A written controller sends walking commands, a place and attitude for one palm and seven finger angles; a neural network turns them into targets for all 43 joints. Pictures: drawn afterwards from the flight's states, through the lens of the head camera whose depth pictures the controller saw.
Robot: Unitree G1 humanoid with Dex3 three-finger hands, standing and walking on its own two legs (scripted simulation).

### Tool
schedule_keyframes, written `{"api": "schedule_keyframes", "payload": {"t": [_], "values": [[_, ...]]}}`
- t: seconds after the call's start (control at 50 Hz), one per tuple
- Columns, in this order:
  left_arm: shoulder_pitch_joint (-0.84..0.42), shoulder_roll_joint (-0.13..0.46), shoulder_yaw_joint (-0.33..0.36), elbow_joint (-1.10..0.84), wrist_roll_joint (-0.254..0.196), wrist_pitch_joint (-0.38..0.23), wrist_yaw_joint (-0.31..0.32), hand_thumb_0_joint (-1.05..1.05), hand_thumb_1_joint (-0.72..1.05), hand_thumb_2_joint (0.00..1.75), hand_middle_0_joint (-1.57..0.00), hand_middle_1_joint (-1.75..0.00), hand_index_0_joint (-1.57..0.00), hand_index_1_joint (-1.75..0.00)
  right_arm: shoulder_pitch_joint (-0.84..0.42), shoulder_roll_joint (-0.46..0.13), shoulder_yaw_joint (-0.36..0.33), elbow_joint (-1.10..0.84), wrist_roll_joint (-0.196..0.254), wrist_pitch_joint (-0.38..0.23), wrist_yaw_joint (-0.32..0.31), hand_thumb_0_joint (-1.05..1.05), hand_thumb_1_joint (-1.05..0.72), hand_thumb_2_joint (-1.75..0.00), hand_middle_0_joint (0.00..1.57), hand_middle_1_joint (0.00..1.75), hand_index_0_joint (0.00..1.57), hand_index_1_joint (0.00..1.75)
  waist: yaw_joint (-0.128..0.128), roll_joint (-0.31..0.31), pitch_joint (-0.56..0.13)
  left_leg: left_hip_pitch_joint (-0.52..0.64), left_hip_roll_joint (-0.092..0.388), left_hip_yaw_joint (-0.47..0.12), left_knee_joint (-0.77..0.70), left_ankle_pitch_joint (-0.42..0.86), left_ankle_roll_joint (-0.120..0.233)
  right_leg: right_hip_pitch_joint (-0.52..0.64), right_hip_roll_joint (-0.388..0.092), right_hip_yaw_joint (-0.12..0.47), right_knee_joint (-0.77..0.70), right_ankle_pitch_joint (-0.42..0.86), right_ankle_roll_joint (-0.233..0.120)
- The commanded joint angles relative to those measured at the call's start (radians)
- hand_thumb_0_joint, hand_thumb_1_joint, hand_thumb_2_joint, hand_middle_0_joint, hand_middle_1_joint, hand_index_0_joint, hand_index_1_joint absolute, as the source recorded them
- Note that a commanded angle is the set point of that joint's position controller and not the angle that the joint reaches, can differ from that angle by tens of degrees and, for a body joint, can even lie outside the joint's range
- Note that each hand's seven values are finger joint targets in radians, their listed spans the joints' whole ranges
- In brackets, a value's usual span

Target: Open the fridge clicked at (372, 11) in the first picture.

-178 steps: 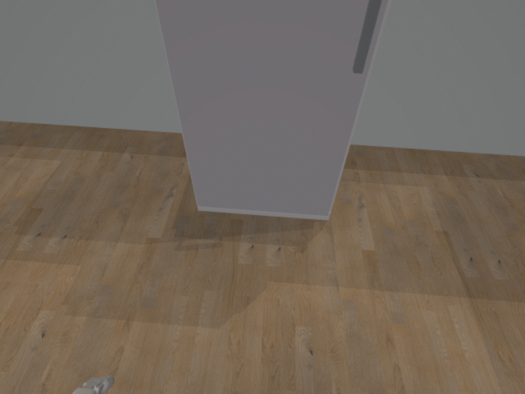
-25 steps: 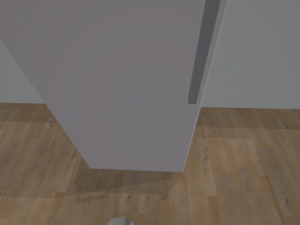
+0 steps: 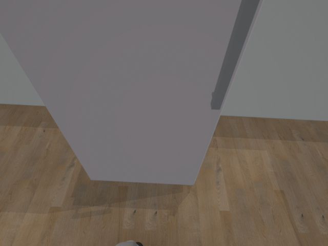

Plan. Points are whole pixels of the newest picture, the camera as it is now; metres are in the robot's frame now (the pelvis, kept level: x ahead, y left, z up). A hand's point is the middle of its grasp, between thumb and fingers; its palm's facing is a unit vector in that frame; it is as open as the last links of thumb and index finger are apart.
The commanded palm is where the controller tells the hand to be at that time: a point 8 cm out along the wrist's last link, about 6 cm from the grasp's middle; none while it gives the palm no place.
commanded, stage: come to a stop and stand still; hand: right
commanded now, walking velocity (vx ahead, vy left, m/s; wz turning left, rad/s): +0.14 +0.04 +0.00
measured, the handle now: (231, 48) +0.51 -0.12 +0.23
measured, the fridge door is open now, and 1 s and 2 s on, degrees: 0 0 0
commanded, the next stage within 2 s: look again from close up in 0.96 s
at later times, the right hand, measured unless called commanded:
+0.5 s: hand out of the picture -0.02 -0.19 -0.16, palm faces -0.03 +0.98 -0.19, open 7.4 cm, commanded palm none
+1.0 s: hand out of the picture -0.03 -0.14 -0.16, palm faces +0.03 +0.98 -0.18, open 7.3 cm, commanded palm none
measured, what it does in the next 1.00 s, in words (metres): steps on the spot: right foot, then left foot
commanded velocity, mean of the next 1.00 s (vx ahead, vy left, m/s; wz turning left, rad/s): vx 0.05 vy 0.05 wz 0.00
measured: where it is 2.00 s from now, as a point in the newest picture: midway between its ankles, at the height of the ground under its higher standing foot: outside the picture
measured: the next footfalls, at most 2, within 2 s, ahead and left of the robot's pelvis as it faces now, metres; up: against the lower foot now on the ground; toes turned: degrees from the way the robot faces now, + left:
right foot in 0.08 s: +0.00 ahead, -0.12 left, +0.00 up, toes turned -2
left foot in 0.52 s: +0.01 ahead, +0.12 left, +0.00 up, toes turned +5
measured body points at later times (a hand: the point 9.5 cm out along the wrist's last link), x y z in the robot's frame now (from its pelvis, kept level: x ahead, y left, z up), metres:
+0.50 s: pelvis -0.02 -0.01 +0.01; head +0.00 -0.01 +0.46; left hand -0.09 +0.20 -0.14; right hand -0.02 -0.24 -0.15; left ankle -0.03 +0.12 -0.72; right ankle -0.03 -0.13 -0.73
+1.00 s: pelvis -0.02 +0.03 +0.01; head -0.02 +0.03 +0.46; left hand -0.03 +0.24 -0.15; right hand -0.03 -0.19 -0.15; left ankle -0.03 +0.12 -0.73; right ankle -0.03 -0.13 -0.73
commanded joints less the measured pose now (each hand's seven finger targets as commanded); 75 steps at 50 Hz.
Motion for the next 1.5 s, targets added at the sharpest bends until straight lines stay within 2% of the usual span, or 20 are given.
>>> {"api": "schedule_keyframes", "payload": {"t": [0.0, 0.02, 0.06, 0.08, 0.14, 0.26, 0.36, 0.44, 0.48, 0.52, 0.56, 0.7, 1.02, 1.04, 1.06, 1.1, 1.2, 1.24, 1.3, 1.48], "values": [[0.242, 0.016, -0.005, 0.008, -0.006, -0.026, -0.003, 0.0, 0.9, 0.9, -0.2, -0.3, -0.2, -0.3, 0.03, -0.2, -0.044, -0.037, 0.005, -0.001, -0.005, 0.0, -0.9, -0.9, 0.2, 0.3, 0.2, 0.3, 0.035, 0.2, -0.12, -0.016, 0.175, -0.231, -0.249, -0.358, 0.076, 0.218, 0.027, -0.051, -0.338, 0.089, -0.021], [0.278, 0.026, -0.009, 0.024, -0.007, -0.032, 0.0, 0.0, 0.9, 0.9, -0.2, -0.3, -0.2, -0.3, 0.036, -0.176, -0.036, -0.032, 0.012, 0.001, -0.002, 0.0, -0.9, -0.9, 0.2, 0.3, 0.2, 0.3, 0.046, 0.135, -0.118, -0.076, 0.134, -0.199, -0.186, -0.423, 0.033, 0.304, 0.016, -0.027, -0.468, 0.125, -0.025], [0.205, 0.149, 0.004, -0.017, 0.015, -0.046, 0.01, 0.0, 0.9, 0.9, -0.2, -0.3, -0.2, -0.3, 0.041, -0.07, -0.014, -0.048, 0.032, 0.012, 0.004, 0.0, -0.9, -0.9, 0.2, 0.3, 0.2, 0.3, 0.04, -0.326, 0.037, -0.153, -0.048, -0.044, 0.158, -0.365, -0.057, 0.029, -0.285, 0.401, -0.815, -0.276, -0.109], [0.093, 0.159, -0.005, -0.055, 0.019, -0.043, 0.015, 0.0, 0.9, 0.9, -0.2, -0.3, -0.2, -0.3, 0.032, -0.087, -0.019, -0.042, 0.025, 0.014, 0.008, 0.0, -0.9, -0.9, 0.2, 0.3, 0.2, 0.3, 0.011, -0.28, 0.117, -0.09, -0.029, -0.12, 0.263, -0.3, -0.049, -0.154, -0.332, 0.434, -0.888, -0.332, -0.152], [0.045, 0.112, -0.025, -0.051, 0.013, -0.064, 0.03, 0.0, 0.9, 0.9, -0.2, -0.3, -0.2, -0.3, 0.126, -0.102, -0.03, 0.023, 0.008, 0.012, 0.03, 0.0, -0.9, -0.9, 0.2, 0.3, 0.2, 0.3, -0.031, -0.142, 0.084, -0.098, -0.056, -0.153, 0.452, -0.193, -0.05, -0.056, -0.224, 0.275, -0.812, -0.121, -0.105], [0.228, 0.11, -0.01, 0.014, 0.006, -0.079, 0.042, 0.0, 0.9, 0.9, -0.2, -0.3, -0.2, -0.3, 0.14, -0.098, -0.019, 0.045, 0.008, -0.009, 0.042, 0.0, -0.9, -0.9, 0.2, 0.3, 0.2, 0.3, 0.04, -0.091, 0.003, -0.251, -0.027, -0.122, 0.436, -0.19, -0.072, 0.316, -0.243, 0.223, -0.734, 0.156, -0.151], [0.272, 0.113, -0.008, 0.062, 0.013, -0.076, 0.046, 0.0, 0.9, 0.9, -0.2, -0.3, -0.2, -0.3, 0.09, -0.061, 0.002, 0.04, 0.018, -0.01, 0.043, 0.0, -0.9, -0.9, 0.2, 0.3, 0.2, 0.3, 0.069, -0.141, -0.038, -0.111, -0.012, -0.08, 0.212, -0.324, -0.063, 0.342, -0.272, 0.206, -0.646, 0.477, -0.198], [0.214, 0.106, -0.012, 0.079, 0.001, -0.071, 0.04, 0.0, 0.9, 0.9, -0.2, -0.3, -0.2, -0.3, 0.212, -0.038, 0.009, 0.106, 0.027, -0.026, 0.033, 0.0, -0.9, -0.9, 0.2, 0.3, 0.2, 0.3, 0.004, -0.128, -0.085, 0.176, -0.045, -0.032, -0.088, -0.117, -0.052, 0.2, -0.196, 0.139, -0.549, 0.481, -0.138], [0.223, 0.043, -0.024, 0.086, -0.015, -0.075, 0.032, 0.0, 0.9, 0.9, -0.2, -0.3, -0.2, -0.3, 0.268, -0.089, 0.007, 0.139, 0.025, -0.042, 0.017, 0.0, -0.9, -0.9, 0.2, 0.3, 0.2, 0.3, -0.01, 0.012, -0.123, 0.374, 0.068, -0.154, -0.193, 0.018, -0.03, 0.062, -0.111, 0.053, -0.447, 0.314, -0.058], [0.202, -0.02, -0.044, 0.075, -0.011, -0.065, 0.022, 0.0, 0.9, 0.9, -0.2, -0.3, -0.2, -0.3, 0.24, -0.151, 0.006, 0.144, 0.027, -0.049, 0.007, 0.0, -0.9, -0.9, 0.2, 0.3, 0.2, 0.3, 0.001, 0.163, -0.044, 0.283, 0.223, -0.268, -0.25, 0.023, 0.053, 0.007, -0.035, -0.029, -0.389, 0.068, -0.017], [0.213, -0.019, -0.044, 0.099, 0.0, -0.054, 0.023, 0.0, 0.9, 0.9, -0.2, -0.3, -0.2, -0.3, 0.2, -0.129, 0.007, 0.142, 0.027, -0.052, 0.006, 0.0, -0.9, -0.9, 0.2, 0.3, 0.2, 0.3, 0.008, 0.225, -0.009, 0.192, 0.164, -0.241, -0.257, -0.035, 0.07, 0.06, -0.048, -0.019, -0.37, 0.124, -0.015], [0.222, 0.002, -0.053, 0.143, -0.006, -0.059, 0.033, 0.0, 0.9, 0.9, -0.2, -0.3, -0.2, -0.3, 0.199, -0.084, 0.026, 0.16, 0.039, -0.046, 0.0, 0.0, -0.9, -0.9, 0.2, 0.3, 0.2, 0.3, 0.006, -0.011, 0.027, 0.206, 0.057, -0.122, -0.163, 0.148, 0.006, 0.156, -0.09, 0.01, -0.512, 0.417, -0.013], [0.153, 0.035, -0.047, 0.115, -0.009, -0.055, 0.03, 0.0, 0.9, 0.9, -0.2, -0.3, -0.2, -0.3, 0.222, -0.094, 0.03, 0.161, 0.031, -0.051, 0.0, 0.0, -0.9, -0.9, 0.2, 0.3, 0.2, 0.3, 0.006, 0.031, -0.009, 0.198, 0.052, -0.135, -0.217, 0.052, -0.002, 0.221, -0.087, 0.008, -0.538, 0.364, -0.017], [0.018, 0.064, -0.045, 0.037, -0.015, -0.076, 0.017, 0.0, 0.9, 0.9, -0.2, -0.3, -0.2, -0.3, 0.327, -0.121, 0.028, 0.192, 0.017, -0.079, -0.043, 0.0, -0.9, -0.9, 0.2, 0.3, 0.2, 0.3, -0.053, 0.088, 0.045, 0.213, 0.139, -0.249, -0.171, 0.632, -0.07, 0.058, -0.059, -0.051, -0.267, 0.236, 0.003], [0.089, 0.005, -0.049, -0.005, -0.015, -0.06, 0.013, 0.0, 0.9, 0.9, -0.2, -0.3, -0.2, -0.3, 0.298, -0.165, 0.023, 0.145, 0.015, -0.091, -0.033, 0.0, -0.9, -0.9, 0.2, 0.3, 0.2, 0.3, 0.009, 0.091, -0.05, 0.262, 0.19, -0.264, -0.16, 0.555, -0.01, 0.043, -0.038, 0.02, -0.235, 0.06, -0.027], [0.141, 0.003, -0.048, 0.013, -0.017, -0.06, 0.007, 0.0, 0.9, 0.9, -0.2, -0.3, -0.2, -0.3, 0.22, -0.145, 0.028, 0.117, 0.012, -0.085, -0.021, 0.0, -0.9, -0.9, 0.2, 0.3, 0.2, 0.3, 0.041, 0.024, -0.079, 0.163, 0.142, -0.198, -0.193, 0.103, 0.076, 0.126, -0.038, -0.012, -0.319, 0.1, -0.022], [0.177, 0.061, -0.054, 0.001, -0.003, -0.083, 0.009, 0.0, 0.9, 0.9, -0.2, -0.3, -0.2, -0.3, 0.204, -0.078, 0.039, 0.095, 0.023, -0.059, -0.009, 0.0, -0.9, -0.9, 0.2, 0.3, 0.2, 0.3, 0.016, -0.075, -0.013, 0.126, 0.012, -0.125, -0.088, -0.215, 0.02, 0.072, -0.098, 0.093, -0.515, 0.218, -0.065], [0.147, 0.063, -0.058, -0.01, -0.003, -0.084, 0.011, 0.0, 0.9, 0.9, -0.2, -0.3, -0.2, -0.3, 0.221, -0.079, 0.043, 0.099, 0.02, -0.05, -0.004, 0.0, -0.9, -0.9, 0.2, 0.3, 0.2, 0.3, -0.005, -0.119, 0.047, 0.148, -0.001, -0.107, -0.061, -0.197, 0.01, 0.007, -0.102, 0.119, -0.578, 0.164, -0.078], [0.151, 0.08, -0.057, -0.016, -0.004, -0.082, 0.012, 0.0, 0.9, 0.9, -0.2, -0.3, -0.2, -0.3, 0.23, -0.078, 0.048, 0.107, 0.02, -0.046, 0.003, 0.0, -0.9, -0.9, 0.2, 0.3, 0.2, 0.3, -0.008, -0.02, 0.082, 0.136, 0.002, -0.116, -0.072, -0.209, 0.009, -0.02, -0.088, 0.126, -0.618, 0.047, -0.08], [0.174, 0.08, -0.061, 0.015, -0.004, -0.089, 0.011, 0.0, 0.9, 0.9, -0.2, -0.3, -0.2, -0.3, 0.219, -0.101, 0.046, 0.097, 0.023, -0.049, 0.003, 0.0, -0.9, -0.9, 0.2, 0.3, 0.2, 0.3, -0.01, 0.017, 0.015, 0.16, 0.024, -0.123, -0.071, -0.141, 0.004, 0.05, -0.078, 0.105, -0.605, 0.149, -0.084]]}}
